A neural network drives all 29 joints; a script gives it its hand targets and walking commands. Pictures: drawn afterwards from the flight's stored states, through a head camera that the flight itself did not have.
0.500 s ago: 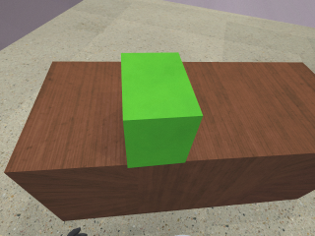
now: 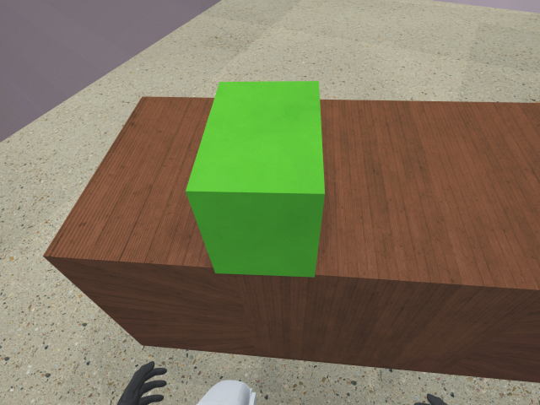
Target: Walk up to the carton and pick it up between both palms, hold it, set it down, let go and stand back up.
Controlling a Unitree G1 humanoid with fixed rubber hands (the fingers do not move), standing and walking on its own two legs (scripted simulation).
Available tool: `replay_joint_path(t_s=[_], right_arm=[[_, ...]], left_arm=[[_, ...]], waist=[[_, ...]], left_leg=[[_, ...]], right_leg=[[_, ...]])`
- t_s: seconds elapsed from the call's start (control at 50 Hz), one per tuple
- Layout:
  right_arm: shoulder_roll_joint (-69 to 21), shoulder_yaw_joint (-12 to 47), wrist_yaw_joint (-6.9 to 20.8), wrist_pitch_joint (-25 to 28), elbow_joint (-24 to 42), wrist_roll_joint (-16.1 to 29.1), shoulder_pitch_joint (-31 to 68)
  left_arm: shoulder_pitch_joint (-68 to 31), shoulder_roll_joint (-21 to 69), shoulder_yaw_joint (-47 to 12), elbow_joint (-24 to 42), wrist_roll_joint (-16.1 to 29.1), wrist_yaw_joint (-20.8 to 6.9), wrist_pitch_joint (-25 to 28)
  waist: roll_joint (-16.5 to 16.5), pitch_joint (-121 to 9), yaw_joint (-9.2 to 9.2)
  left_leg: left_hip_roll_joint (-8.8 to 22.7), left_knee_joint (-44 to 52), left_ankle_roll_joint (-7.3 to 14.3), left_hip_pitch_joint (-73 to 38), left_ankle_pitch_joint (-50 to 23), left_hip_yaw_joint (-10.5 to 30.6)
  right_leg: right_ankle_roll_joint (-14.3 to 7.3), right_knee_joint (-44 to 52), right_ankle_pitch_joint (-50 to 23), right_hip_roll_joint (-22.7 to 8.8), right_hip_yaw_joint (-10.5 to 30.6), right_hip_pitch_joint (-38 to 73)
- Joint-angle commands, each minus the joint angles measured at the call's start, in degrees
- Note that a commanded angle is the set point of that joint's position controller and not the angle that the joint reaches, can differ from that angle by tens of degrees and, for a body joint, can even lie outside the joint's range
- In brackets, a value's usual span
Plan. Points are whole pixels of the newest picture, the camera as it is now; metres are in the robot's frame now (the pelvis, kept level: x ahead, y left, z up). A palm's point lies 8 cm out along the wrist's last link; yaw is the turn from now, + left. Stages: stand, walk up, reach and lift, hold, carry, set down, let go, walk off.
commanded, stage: walk up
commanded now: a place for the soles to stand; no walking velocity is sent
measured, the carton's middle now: (266, 178) +0.53 +0.03 -0.01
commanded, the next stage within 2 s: none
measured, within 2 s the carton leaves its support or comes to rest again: neither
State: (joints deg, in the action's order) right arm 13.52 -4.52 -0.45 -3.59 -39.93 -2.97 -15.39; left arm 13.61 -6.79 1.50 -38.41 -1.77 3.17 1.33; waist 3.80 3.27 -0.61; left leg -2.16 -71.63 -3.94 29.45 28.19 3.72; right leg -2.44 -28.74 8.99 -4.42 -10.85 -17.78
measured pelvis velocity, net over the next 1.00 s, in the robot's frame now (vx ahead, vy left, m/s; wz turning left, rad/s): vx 0.01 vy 0.03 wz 0.01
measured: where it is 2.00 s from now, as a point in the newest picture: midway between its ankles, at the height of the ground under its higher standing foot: outside the picture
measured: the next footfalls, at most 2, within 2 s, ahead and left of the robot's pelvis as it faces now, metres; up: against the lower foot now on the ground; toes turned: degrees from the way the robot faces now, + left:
left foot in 0.28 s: -0.01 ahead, +0.17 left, +0.00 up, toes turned +10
right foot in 0.88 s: +0.08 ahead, -0.07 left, +0.00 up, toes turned +2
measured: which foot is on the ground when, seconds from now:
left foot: up 0.00-0.26, down 0.28-0.90, up 0.92-1.00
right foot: down 0.00-0.32, up 0.34-0.86, down 0.88-1.00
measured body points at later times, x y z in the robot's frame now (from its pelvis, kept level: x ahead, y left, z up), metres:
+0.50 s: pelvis -0.04 +0.08 +0.00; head -0.05 +0.12 +0.45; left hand +0.01 +0.32 -0.14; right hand +0.05 -0.14 -0.10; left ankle -0.05 +0.16 -0.73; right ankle +0.02 -0.08 -0.67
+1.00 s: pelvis +0.01 +0.03 +0.00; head +0.03 +0.01 +0.45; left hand +0.16 +0.24 -0.11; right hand +0.08 -0.19 -0.14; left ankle -0.05 +0.16 -0.71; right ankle +0.05 -0.04 -0.73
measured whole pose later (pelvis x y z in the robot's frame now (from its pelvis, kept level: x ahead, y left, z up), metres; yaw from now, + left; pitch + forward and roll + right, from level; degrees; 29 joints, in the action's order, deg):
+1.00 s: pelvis +0.01 +0.03 +0.00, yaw +1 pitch +0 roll +1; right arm 9.1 -2.2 -1.1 -0.4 -40.2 -2.2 -20.3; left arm 11.1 -5.0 1.4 -39.8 -2.1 0.8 1.2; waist 2.2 1.7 0.8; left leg 2.3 -45.3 0.2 15.7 33.2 -3.5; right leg -3.9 -32.0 13.2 2.4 -1.6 -18.9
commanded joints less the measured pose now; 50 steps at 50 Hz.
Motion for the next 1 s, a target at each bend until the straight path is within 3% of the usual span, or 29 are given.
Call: replay_joint_path(t_s=[0.0, 0.08, 0.16, 0.18, 0.2, 0.22, 0.24, 0.26, 0.28, 0.3, 0.32, 0.36, 0.38, 0.4, 0.46, 0.54, 0.6, 0.68, 0.74, 0.78, 0.82, 0.84, 0.86, 0.88, 0.9, 0.92, 0.94, 0.98], right_arm=[[1.8, 0.2, 1.5, -0.3, 6.0, -0.5, -0.1], [0.4, 1.1, 2.6, 0.2, 7.0, 0.0, 0.4], [-0.7, 1.1, 3.3, 1.2, 7.3, 0.8, -2.8], [-0.8, 0.8, 3.2, 1.7, 6.9, 1.0, -4.6], [-0.9, 0.2, 2.9, 2.4, 6.0, 1.1, -8.0], [-0.3, -0.5, 2.5, 3.2, 4.9, 1.4, -10.7], [1.2, -0.7, 1.9, 3.8, 3.8, 1.7, -12.7], [3.5, -1.4, 1.0, 4.2, 4.0, 1.0, -13.8], [3.5, -0.9, -0.3, 4.5, 6.4, 0.9, -9.2], [6.8, -2.0, -1.9, 4.1, 7.6, 1.9, -4.3], [5.9, -1.9, -2.5, 4.1, 7.4, 2.2, -2.6], [1.2, -0.2, -2.6, 5.0, 7.6, 1.7, -4.7], [1.6, -0.5, -2.6, 5.5, 7.8, 1.1, -6.1], [1.5, -0.7, -2.5, 5.9, 7.8, 1.1, -6.2], [-1.2, -0.2, -2.0, 7.0, 7.6, 0.3, -6.8], [-0.9, -0.5, -2.5, 8.2, 7.3, -0.3, -9.6], [-0.7, -0.8, -2.7, 8.5, 7.3, -0.3, -10.4], [0.2, -0.9, -2.5, 8.3, 7.2, 0.0, -10.3], [1.7, -1.0, -1.9, 7.6, 7.3, 0.3, -8.7], [2.5, -0.8, -1.4, 6.9, 7.1, 0.9, -6.8], [1.9, 0.3, -0.6, 6.4, 6.5, 1.4, -5.2], [0.1, 1.2, -0.1, 6.3, 6.0, 1.8, -5.4], [-3.0, 2.4, 0.2, 6.3, 6.1, 1.9, -6.8], [-5.8, 3.4, 0.1, 5.8, 6.7, 1.2, -7.3], [-4.4, 2.5, -0.6, 4.4, 6.8, 0.9, -6.6], [-2.9, 2.4, -1.1, 3.8, 6.6, 0.2, -5.2], [-1.7, 2.2, -1.3, 3.8, 6.5, -0.2, -3.8], [-1.8, 2.1, -1.1, 3.4, 4.3, 0.2, -4.2]], left_arm=[[-0.7, -8.7, 2.7, 6.0, -0.3, 1.6, 2.3], [-0.1, -10.2, 3.0, 5.9, -0.6, 1.1, 2.2], [-2.7, -12.6, 3.5, 6.5, -0.5, -0.2, 0.8], [-3.5, -12.8, 3.4, 6.6, -0.3, -0.6, 0.2], [-4.5, -12.3, 2.8, 6.4, -0.1, -1.2, -0.4], [-3.5, -10.6, 2.0, 5.9, -0.3, -1.9, -1.0], [-0.8, -8.1, 1.0, 5.0, -0.5, -2.9, -1.5], [0.6, -4.2, -0.5, 5.4, -0.2, -4.2, -1.9], [1.1, -3.3, -0.8, 6.1, -0.2, -4.5, -2.3], [-0.6, -7.8, 0.8, 6.6, -0.3, -3.9, -3.0], [-1.8, -8.5, 0.7, 6.2, -0.2, -3.7, -3.4], [-2.1, -7.6, -0.1, 3.7, -0.2, -3.6, -3.0], [-1.0, -7.4, -0.1, 2.2, -0.5, -3.7, -2.9], [0.5, -7.2, 0.0, 1.3, -0.7, -3.5, -2.9], [3.1, -8.2, 0.6, -0.6, -0.9, -2.9, -2.7], [1.3, -6.8, 0.5, -1.6, -1.3, -2.4, -3.1], [-1.9, -5.5, 0.2, -0.8, -1.5, -2.2, -3.2], [-4.7, -3.5, -0.5, 0.4, -1.7, -2.6, -2.9], [-3.7, -2.2, -0.5, 0.7, -1.6, -3.1, -2.3], [-1.6, -1.8, -0.1, 0.7, -1.3, -3.1, -1.6], [3.6, -3.0, 0.6, 0.2, -1.2, -2.8, -0.5], [6.5, -5.1, 1.5, -0.5, -1.4, -2.5, -0.1], [10.0, -7.8, 2.7, -0.9, -2.0, -2.2, 0.4], [9.0, -8.2, 2.9, 0.4, -1.7, -1.7, 0.7], [7.9, -8.8, 3.6, 0.0, 0.2, -1.5, 0.5], [5.6, -7.3, 3.3, 0.6, 1.0, -1.6, 0.4], [4.5, -5.0, 2.6, 1.3, 1.2, -1.6, 0.5], [4.6, -4.1, 2.3, 2.3, 0.2, -0.7, 0.6]], waist=[[-9.2, -2.8, -0.42], [-12.0, -5.1, -0.75], [-16.5, -7.8, 0.79], [-15.8, -8.0, 1.68], [-12.6, -8.4, 3.7], [-6.4, -7.7, 4.5], [2.4, -6.5, 4.22], [13.1, -4.1, 4.23], [11.1, 1.4, 1.95], [7.4, 4.6, 2.84], [7.6, 6.4, 2.57], [5.1, 5.5, 2.23], [4.6, 3.8, 2.09], [4.7, 2.4, 1.73], [3.2, -2.2, 1.64], [1.1, -4.9, 2.99], [2.7, -3.8, 4.31], [4.6, -1.2, 5.11], [4.6, -0.3, 4.15], [3.3, -0.8, 2.18], [-1.7, -2.8, -0.94], [-5.7, -5.2, -2.03], [-13.0, -9.4, -2.57], [-15.8, -9.1, -1.33], [-14.4, -7.1, -1.89], [-16.2, -5.6, -1.57], [-15.1, -3.9, -2.02], [-11.0, -4.3, -1.25]], left_leg=[[2.7, 2.6, -0.7, 7.3, -2.7, 0.3], [4.1, 14.1, 0.1, 3.4, 0.2, -1.7], [4.5, 27.5, 3.4, -8.6, 2.5, -3.9], [4.4, 31.6, 4.5, -12.6, -0.9, -4.7], [3.6, 38.5, 5.6, -18.0, -7.2, -6.5], [2.3, 43.5, 5.8, -20.7, -10.1, -6.1], [2.2, 46.8, 5.2, -19.6, -9.0, -3.2], [10.5, 52.6, 7.2, -16.8, 3.8, 12.8], [15.9, 56.3, 8.4, -8.1, 14.5, 24.6], [20.4, 61.4, 10.6, -0.7, 22.4, 26.8], [18.1, 63.0, 10.0, -1.5, 19.4, 24.2], [13.4, 60.3, 5.3, -8.8, 2.8, 15.5], [13.9, 59.0, 3.4, -12.0, -3.9, 14.4], [14.6, 58.4, 3.1, -13.5, -7.7, 13.9], [15.1, 58.0, 4.9, -19.4, -10.4, 12.8], [17.5, 55.6, 7.4, -29.1, -20.3, 11.0], [18.2, 54.8, 10.5, -31.7, -24.4, 8.5], [17.8, 53.5, 14.0, -28.2, -27.4, 4.0], [17.1, 51.6, 14.8, -21.9, -27.6, 0.6], [16.4, 48.5, 13.8, -17.4, -30.6, -1.0], [14.0, 43.0, 10.8, -12.9, -29.3, -3.2], [11.8, 38.4, 8.7, -10.7, -26.2, -4.9], [8.2, 30.1, 6.2, -6.1, -15.8, -7.8], [3.9, 23.5, 4.6, -2.6, 7.2, -7.6], [4.2, 21.2, 4.1, -5.6, 11.9, -5.3], [4.7, 20.5, 3.9, -4.2, 11.7, -4.3], [4.8, 20.1, 3.7, -2.4, 10.9, -3.8], [5.2, 19.2, 2.5, -1.4, 7.0, -2.9]], right_leg=[[-8.8, 17.0, 18.0, -18.8, 16.5, 4.8], [-7.3, 16.6, 21.0, -18.3, 12.4, 5.5], [-4.0, 14.7, 25.1, -17.0, 7.7, -0.2], [-3.0, 13.0, 26.4, -16.5, 6.8, -2.2], [-1.4, 9.7, 28.8, -14.8, 4.8, -5.0], [0.6, 3.0, 30.9, -11.9, 2.0, -7.0], [2.9, -5.2, 32.5, -8.4, -1.2, -8.7], [6.0, -18.3, 33.4, -3.2, -3.5, -15.7], [8.0, -27.9, 28.7, -2.0, 3.3, -21.3], [7.7, -26.9, 24.8, -2.3, 7.9, -18.3], [7.1, -27.3, 20.1, -2.4, 10.3, -17.9], [7.0, -30.1, 13.7, -1.1, 11.2, -20.7], [6.7, -31.8, 11.3, 0.1, 12.2, -21.3], [6.6, -32.6, 9.9, 0.8, 13.5, -20.6], [7.0, -31.9, 8.7, 2.2, 16.3, -19.0], [7.1, -29.2, 9.0, 4.2, 19.0, -21.8], [6.8, -24.5, 10.0, 4.3, 17.8, -22.7], [6.0, -16.5, 11.5, 3.6, 13.2, -18.0], [4.5, -10.8, 12.6, 4.3, 9.3, -10.3], [3.0, -5.7, 7.7, 4.8, 8.0, -3.0], [1.6, 4.3, -5.7, 4.6, 9.4, 7.5], [0.9, 4.6, -9.9, 2.1, 13.6, 12.8], [-1.5, 5.6, -13.9, -5.7, 24.4, 19.1], [-4.8, 8.1, -14.7, -13.8, 35.9, 18.1], [-10.6, 10.2, -6.6, -15.2, 35.9, 11.3], [-11.9, 11.4, -3.5, -14.4, 36.6, 10.4], [-11.2, 11.5, -5.7, -12.4, 33.7, 10.9], [-7.1, 9.4, -14.8, -9.3, 29.1, 13.1]])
